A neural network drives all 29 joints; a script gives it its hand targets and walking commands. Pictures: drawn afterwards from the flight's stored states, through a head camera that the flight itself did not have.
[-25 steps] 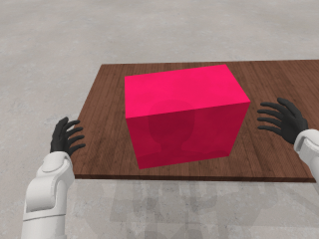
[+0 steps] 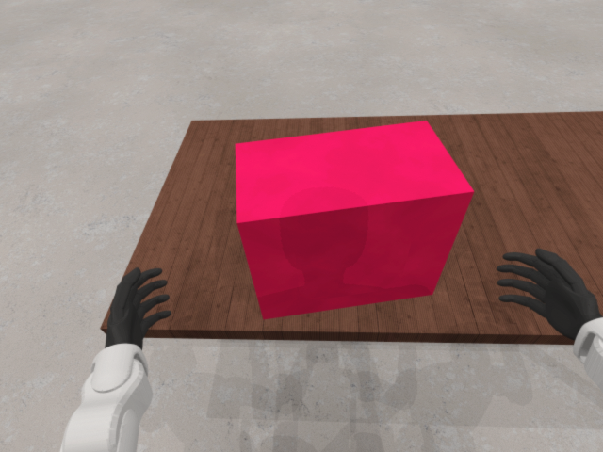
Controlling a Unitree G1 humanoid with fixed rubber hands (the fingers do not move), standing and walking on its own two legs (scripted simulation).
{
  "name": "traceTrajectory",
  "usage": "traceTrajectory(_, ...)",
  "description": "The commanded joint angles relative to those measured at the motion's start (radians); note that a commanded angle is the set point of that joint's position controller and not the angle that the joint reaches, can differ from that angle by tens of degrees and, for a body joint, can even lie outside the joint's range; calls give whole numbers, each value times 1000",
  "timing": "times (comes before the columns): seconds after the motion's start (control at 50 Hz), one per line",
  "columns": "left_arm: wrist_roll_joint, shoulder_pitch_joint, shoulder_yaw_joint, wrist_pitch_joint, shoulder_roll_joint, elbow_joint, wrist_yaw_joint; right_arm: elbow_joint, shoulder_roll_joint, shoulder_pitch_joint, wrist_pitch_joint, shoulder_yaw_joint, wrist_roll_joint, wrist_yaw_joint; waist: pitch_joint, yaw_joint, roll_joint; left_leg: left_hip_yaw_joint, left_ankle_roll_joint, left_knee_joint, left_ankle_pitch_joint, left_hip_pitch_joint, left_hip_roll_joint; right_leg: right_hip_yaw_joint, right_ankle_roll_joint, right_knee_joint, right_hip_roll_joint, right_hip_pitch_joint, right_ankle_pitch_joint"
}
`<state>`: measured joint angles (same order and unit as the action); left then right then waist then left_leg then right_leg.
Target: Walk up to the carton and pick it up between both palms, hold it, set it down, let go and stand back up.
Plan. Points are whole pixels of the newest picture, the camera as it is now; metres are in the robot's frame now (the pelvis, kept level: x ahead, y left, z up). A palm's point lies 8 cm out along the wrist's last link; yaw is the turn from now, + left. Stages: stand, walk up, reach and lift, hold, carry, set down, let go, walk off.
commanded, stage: set down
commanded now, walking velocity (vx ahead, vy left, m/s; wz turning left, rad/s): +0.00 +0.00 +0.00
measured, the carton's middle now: (341, 224) +0.47 +0.02 +0.04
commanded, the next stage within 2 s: let go in 1.78 s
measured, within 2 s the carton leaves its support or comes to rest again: neither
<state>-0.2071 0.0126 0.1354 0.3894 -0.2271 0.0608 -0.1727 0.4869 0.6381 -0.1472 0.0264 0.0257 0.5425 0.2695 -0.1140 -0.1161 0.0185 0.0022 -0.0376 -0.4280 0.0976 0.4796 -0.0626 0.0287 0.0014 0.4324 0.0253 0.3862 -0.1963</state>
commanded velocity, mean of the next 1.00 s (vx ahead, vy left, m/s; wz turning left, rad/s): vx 0.00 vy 0.00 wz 0.00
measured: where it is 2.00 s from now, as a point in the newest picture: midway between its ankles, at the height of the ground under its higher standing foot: outside the picture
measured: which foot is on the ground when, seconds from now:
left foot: down 0.00-1.00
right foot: down 0.00-1.00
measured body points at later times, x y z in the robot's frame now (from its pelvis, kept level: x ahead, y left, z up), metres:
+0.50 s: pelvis +0.00 +0.00 +0.00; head +0.04 +0.00 +0.45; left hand +0.21 +0.26 +0.02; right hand +0.28 -0.26 +0.00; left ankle +0.06 +0.14 -0.74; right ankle +0.01 -0.13 -0.74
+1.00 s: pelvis +0.01 +0.00 +0.00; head +0.08 +0.02 +0.45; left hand +0.20 +0.25 -0.03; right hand +0.26 -0.24 -0.05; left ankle +0.06 +0.14 -0.74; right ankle +0.01 -0.13 -0.74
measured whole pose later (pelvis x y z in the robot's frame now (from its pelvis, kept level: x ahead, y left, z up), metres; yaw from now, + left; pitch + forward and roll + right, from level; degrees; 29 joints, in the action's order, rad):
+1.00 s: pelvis +0.01 +0.00 +0.00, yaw +0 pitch +8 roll -1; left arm -0.21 0.24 0.05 0.16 -0.20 -0.05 -0.12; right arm 0.57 0.39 0.10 -0.19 0.02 0.33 0.17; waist 0.00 -0.12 -0.02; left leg 0.00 -0.04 -0.43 0.11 0.46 -0.06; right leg 0.03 0.00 0.43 0.03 0.36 -0.21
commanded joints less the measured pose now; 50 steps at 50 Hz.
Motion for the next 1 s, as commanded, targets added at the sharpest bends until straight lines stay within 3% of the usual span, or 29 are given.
traceTrajectory(0.0, -36, -152, -66, -136, -72, 229, 3, -239, 217, -147, -112, -146, -48, 11, -286, 75, -138, 22, 46, 47, -97, -480, 56, -30, -26, -153, 28, -32, 74)
traceTrajectory(0.14, -26, -105, -99, -203, -57, 156, -1, -201, 193, -85, -162, -145, -66, 24, -243, 94, -154, 11, 53, 65, 0, -442, 56, -11, -26, -155, 14, -17, -3)
traceTrajectory(0.34, 9, 67, -135, -261, -16, 144, 4, -153, 162, 81, -224, -155, -83, 30, -198, 123, -139, -23, 48, 70, 31, -480, 53, 0, -25, -145, 9, -20, -8)
traceTrajectory(0.4, 14, 93, -130, -280, -35, 120, 12, -138, 126, 114, -233, -148, -94, 20, -169, 126, -153, -19, 55, 70, 80, -466, 60, 11, -20, -148, -3, -21, -54)
traceTrajectory(0.42, 6, 70, -134, -295, -35, 163, 3, -170, 130, 89, -244, -158, -92, 24, -190, 119, -141, -23, 52, 69, 86, -466, 55, 10, -23, -140, -1, -15, -69)
traceTrajectory(0.56, 27, 114, -134, -307, -40, 57, 23, -79, 51, 159, -248, -139, -138, -3, -132, 124, -139, -21, 50, 73, 128, -457, 62, 23, -23, -162, -18, -21, -133)
traceTrajectory(0.82, 88, 181, -112, -295, -59, 21, 55, -48, -46, 232, -278, -135, -233, -73, -157, 124, -85, -8, 31, 69, 12, -518, 70, -16, -9, -140, -6, -79, 28)
traceTrajectory(0.98, 121, 209, -95, -299, -79, -60, 88, -9, -130, 255, -289, -98, -285, -117, -147, 115, -91, 14, 26, 62, -32, -521, 84, -22, 1, -134, -6, -103, 91)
